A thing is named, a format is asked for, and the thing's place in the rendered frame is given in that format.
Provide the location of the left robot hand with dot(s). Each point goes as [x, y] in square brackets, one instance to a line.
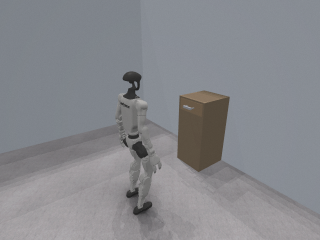
[121, 138]

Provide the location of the robot left forearm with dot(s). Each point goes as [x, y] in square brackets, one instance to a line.
[120, 126]

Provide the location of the robot left shin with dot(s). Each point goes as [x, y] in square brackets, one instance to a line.
[133, 177]

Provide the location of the left robot upper arm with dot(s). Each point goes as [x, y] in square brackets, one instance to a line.
[118, 113]

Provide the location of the right robot upper arm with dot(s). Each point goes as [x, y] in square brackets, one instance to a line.
[141, 107]

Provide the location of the handle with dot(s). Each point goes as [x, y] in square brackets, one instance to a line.
[186, 107]

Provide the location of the right robot thigh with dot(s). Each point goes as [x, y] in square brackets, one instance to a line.
[145, 159]

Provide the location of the drawer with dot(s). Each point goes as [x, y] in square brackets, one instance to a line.
[198, 108]

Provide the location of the cabinet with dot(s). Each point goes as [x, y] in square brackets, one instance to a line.
[201, 138]

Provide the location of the robot right forearm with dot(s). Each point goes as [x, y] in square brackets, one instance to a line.
[147, 142]

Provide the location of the right robot hand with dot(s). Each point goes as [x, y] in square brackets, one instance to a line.
[155, 160]

